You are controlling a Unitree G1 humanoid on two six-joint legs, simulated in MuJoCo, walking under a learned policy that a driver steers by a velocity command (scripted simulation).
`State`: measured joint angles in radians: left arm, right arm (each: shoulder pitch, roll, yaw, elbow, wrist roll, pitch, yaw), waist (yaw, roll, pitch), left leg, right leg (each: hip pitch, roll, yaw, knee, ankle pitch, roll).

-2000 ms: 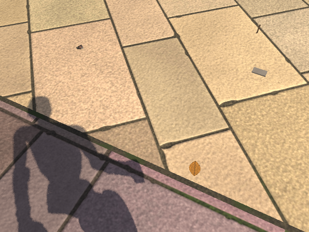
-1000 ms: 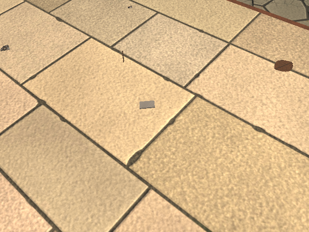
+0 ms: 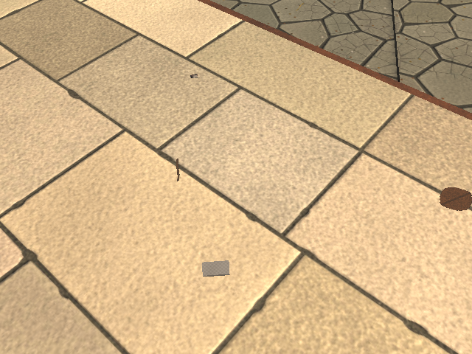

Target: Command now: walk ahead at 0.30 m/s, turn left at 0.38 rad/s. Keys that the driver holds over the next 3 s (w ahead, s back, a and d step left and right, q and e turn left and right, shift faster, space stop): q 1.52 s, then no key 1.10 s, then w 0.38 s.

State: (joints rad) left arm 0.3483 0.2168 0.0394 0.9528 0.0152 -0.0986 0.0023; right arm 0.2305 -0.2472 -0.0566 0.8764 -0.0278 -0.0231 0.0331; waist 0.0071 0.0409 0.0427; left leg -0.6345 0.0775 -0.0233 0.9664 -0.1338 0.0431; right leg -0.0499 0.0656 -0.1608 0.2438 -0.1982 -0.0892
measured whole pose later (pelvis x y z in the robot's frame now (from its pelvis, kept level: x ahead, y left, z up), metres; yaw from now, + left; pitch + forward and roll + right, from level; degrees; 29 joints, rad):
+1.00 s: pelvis +0.15 -0.04 +0.00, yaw +34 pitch +1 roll +1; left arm 0.21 0.25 0.03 0.72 0.02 0.01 0.04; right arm 0.21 -0.32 -0.10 0.77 -0.02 0.08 0.04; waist 0.00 0.05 0.04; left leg -0.46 -0.06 -0.06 1.05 -0.41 -0.06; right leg -0.19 -0.02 -0.08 0.42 -0.24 -0.04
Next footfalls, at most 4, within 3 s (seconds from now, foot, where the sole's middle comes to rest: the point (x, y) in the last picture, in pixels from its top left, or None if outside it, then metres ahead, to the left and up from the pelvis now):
0.20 left None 0.24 0.09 -0.78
0.74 right None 0.23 -0.10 -0.78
1.20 left None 0.10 0.07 -0.78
1.72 right None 0.26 -0.04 -0.78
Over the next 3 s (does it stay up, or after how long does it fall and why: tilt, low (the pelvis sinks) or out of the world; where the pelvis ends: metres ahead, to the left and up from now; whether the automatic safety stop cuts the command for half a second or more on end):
stays up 0.22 0.02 -0.01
